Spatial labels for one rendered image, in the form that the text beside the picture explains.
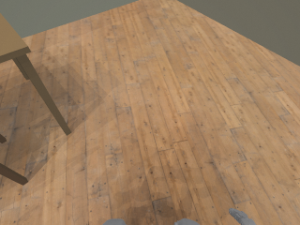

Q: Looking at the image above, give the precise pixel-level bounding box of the table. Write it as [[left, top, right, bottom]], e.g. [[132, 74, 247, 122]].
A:
[[0, 13, 72, 135]]

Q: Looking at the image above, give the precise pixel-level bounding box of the chair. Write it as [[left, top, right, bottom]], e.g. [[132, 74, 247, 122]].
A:
[[0, 134, 28, 185]]

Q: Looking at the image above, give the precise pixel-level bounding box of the right robot hand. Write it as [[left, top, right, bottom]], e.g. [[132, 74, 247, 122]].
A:
[[229, 208, 256, 225]]

